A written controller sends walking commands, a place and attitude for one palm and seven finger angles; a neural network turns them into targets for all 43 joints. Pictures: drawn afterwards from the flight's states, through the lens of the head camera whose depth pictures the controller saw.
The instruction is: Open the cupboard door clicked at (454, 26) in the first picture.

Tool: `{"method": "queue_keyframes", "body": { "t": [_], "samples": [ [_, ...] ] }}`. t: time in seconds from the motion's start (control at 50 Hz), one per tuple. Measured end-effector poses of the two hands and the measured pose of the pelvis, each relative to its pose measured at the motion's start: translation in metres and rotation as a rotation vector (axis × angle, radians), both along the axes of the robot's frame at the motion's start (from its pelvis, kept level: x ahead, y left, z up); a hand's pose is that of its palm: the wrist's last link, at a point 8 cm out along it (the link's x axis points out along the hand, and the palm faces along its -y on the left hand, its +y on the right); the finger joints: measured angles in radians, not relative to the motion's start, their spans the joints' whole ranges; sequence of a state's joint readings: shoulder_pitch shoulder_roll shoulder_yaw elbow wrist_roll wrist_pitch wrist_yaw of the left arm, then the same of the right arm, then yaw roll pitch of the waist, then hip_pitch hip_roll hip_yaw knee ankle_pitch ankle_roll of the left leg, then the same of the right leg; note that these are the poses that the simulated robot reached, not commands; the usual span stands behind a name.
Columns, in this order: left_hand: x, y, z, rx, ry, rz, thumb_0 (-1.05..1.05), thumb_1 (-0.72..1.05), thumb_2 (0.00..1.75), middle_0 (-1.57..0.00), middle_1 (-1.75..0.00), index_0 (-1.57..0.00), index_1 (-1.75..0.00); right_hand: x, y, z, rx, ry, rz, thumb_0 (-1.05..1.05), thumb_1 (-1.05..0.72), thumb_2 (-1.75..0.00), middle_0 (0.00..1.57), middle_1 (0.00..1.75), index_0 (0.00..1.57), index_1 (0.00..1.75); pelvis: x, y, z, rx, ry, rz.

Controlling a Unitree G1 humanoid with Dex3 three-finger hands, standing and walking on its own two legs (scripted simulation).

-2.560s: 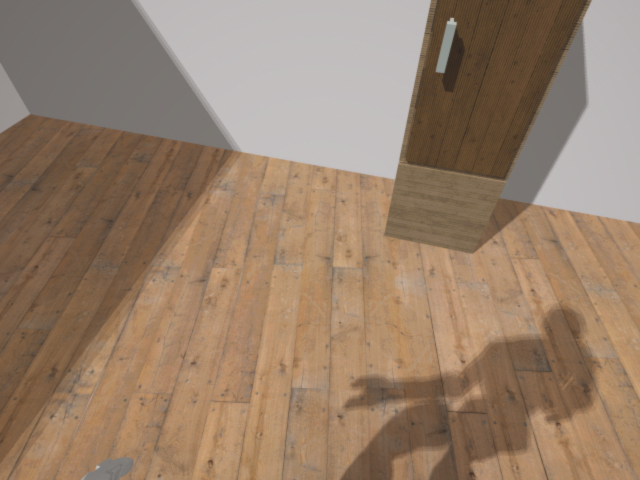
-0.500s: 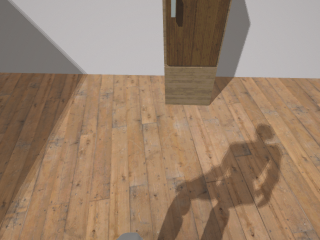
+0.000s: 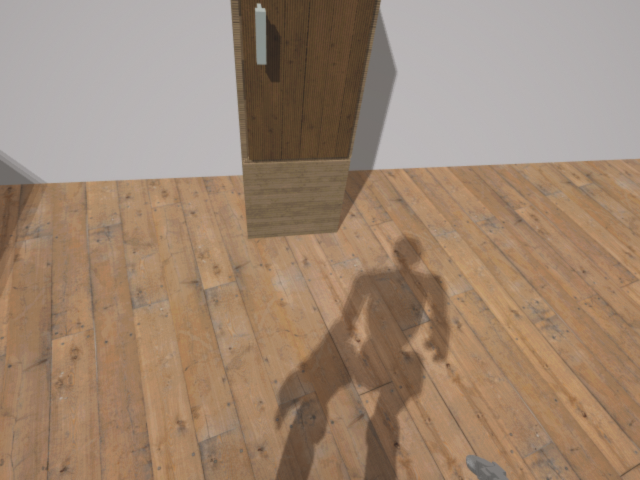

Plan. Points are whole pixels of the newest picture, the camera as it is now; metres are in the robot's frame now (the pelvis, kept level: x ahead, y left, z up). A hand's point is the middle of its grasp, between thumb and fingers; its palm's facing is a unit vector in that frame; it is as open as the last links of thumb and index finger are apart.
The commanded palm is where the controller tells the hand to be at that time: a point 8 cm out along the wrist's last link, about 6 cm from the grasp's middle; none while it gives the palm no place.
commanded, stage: walk to a spot facing it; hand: left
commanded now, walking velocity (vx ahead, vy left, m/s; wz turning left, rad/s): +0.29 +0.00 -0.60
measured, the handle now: (260, 33) +1.07 +0.29 +0.07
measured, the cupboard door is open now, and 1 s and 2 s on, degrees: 0 0 0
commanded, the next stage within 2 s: none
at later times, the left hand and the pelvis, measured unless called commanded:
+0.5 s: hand (260, 350) +0.35 +0.13 -0.18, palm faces -0.36 -0.92 -0.12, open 7.4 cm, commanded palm none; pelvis +0.17 +0.02 -0.01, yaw -18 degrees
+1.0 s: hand (228, 291) +0.46 +0.22 -0.18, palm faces -0.46 -0.86 -0.23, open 7.3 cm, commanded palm none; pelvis +0.29 +0.07 +0.00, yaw -35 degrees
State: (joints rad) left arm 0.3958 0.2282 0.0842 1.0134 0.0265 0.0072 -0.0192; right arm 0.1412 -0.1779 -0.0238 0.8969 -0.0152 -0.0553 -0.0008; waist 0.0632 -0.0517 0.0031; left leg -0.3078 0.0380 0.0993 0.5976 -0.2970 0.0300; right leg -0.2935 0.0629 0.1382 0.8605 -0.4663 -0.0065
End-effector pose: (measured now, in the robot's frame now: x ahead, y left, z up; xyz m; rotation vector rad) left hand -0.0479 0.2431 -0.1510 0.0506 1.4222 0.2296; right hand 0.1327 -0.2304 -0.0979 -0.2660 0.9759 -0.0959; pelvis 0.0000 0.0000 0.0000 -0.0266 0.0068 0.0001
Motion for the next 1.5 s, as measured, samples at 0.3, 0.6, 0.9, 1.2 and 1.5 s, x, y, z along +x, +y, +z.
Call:
{"method": "queue_keyframes", "body": {
  "t": [0.3, 0.6, 0.9, 1.2, 1.5],
  "samples": [
    [0.275, 0.029, 0.017, -0.015, -0.244, -0.326, 0.00, 0.92, 0.90, -0.19, -0.30, -0.19, -0.30, -0.139, 0.046, -0.005, -0.002, 0.431, -0.439, 0.01, -0.92, -0.90, 0.19, 0.30, 0.20, 0.30, 0.098, 0.039, 0.011, -0.027, -0.012, -0.201],
    [0.428, -0.064, 0.000, -0.054, -0.277, -0.564, 0.00, 0.91, 0.90, -0.20, -0.30, -0.20, -0.30, -0.080, 0.065, -0.047, 0.167, 0.533, -0.661, 0.01, -0.90, -0.90, 0.20, 0.30, 0.20, 0.30, 0.199, 0.011, -0.014, 0.000, -0.038, -0.380],
    [0.496, 0.005, 0.022, 0.049, -0.216, -0.632, 0.00, 0.91, 0.90, -0.20, -0.30, -0.20, -0.30, 0.130, 0.016, -0.023, 0.059, 0.059, -0.593, 0.01, -0.91, -0.90, 0.19, 0.30, 0.20, 0.30, 0.265, 0.054, -0.001, 0.021, 0.014, -0.545],
    [0.560, 0.018, 0.012, -0.028, -0.124, -0.810, 0.00, 0.91, 0.90, -0.20, -0.30, -0.20, -0.30, 0.078, 0.091, 0.006, 0.014, 0.157, -0.833, 0.01, -0.90, -0.90, 0.20, 0.30, 0.20, 0.30, 0.307, 0.094, 0.013, -0.032, 0.009, -0.750],
    [0.599, -0.124, 0.030, -0.041, -0.303, -1.163, 0.00, 0.91, 0.90, -0.20, -0.30, -0.20, -0.30, -0.066, 0.176, -0.053, 0.245, 0.338, -1.194, 0.01, -0.90, -0.90, 0.20, 0.30, 0.20, 0.30, 0.280, 0.074, -0.008, 0.029, -0.025, -0.973]
  ]
}}
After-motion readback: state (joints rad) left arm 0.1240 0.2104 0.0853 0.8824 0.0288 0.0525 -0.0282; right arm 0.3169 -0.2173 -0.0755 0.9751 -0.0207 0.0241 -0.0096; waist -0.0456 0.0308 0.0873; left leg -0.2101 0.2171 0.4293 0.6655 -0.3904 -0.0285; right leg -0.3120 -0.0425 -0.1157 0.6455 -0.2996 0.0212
